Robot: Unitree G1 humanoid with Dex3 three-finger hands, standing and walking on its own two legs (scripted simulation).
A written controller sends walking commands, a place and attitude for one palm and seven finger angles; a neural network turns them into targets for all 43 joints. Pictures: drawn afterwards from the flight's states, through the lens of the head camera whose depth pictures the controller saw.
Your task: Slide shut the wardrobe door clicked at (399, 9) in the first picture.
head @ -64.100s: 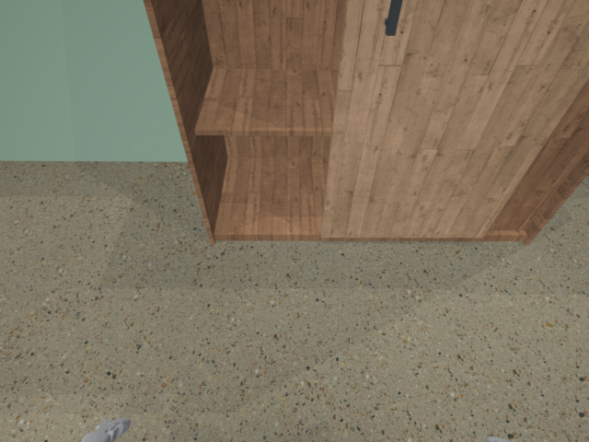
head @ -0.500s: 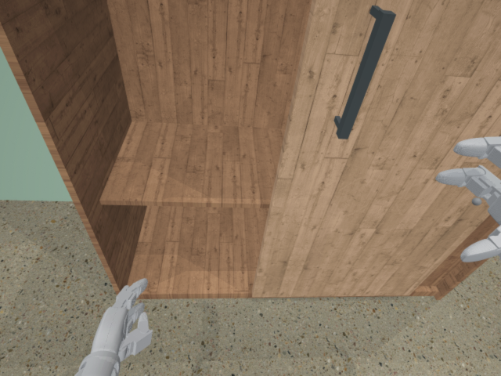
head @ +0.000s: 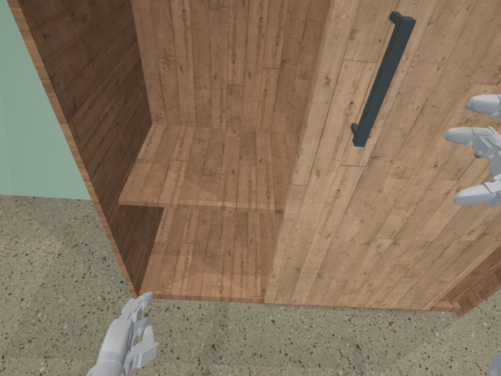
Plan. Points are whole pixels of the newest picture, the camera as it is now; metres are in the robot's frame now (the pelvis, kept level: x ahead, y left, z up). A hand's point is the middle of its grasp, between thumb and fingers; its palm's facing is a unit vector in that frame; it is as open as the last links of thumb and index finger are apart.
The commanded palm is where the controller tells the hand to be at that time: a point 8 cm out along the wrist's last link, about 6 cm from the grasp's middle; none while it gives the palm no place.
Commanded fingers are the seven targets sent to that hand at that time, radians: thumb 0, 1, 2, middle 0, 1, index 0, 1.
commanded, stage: move the hooked fingers beside the handle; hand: right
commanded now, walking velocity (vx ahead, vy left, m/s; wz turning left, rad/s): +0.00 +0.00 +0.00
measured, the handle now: (375, 85) +0.56 -0.19 +0.24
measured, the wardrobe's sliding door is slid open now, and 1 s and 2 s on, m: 0.51 0.51 0.51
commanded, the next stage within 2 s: feel for the door with the fingertips in 1.98 s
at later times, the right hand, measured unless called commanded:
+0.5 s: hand (437, 135) +0.42 -0.25 +0.24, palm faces +0.01 +1.00 -0.07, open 14.0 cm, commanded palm +0.40 -0.30 +0.24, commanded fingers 0.00 0.50 -0.30 0.30 1.20 0.30 1.20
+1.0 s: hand (421, 112) +0.48 -0.25 +0.24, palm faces +0.00 +1.00 -0.03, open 14.0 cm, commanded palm +0.47 -0.30 +0.24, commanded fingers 0.00 0.50 -0.30 0.30 1.20 0.30 1.20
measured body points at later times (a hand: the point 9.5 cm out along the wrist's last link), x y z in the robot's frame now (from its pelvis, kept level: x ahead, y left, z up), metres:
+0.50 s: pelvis +0.01 +0.00 +0.00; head +0.02 +0.01 +0.45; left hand +0.15 +0.25 -0.10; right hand +0.41 -0.30 +0.24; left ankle -0.03 +0.11 -0.74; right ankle +0.02 -0.12 -0.74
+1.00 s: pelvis +0.02 -0.01 +0.00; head +0.05 +0.00 +0.45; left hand +0.07 +0.27 -0.11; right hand +0.48 -0.30 +0.24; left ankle -0.03 +0.11 -0.74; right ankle +0.02 -0.12 -0.74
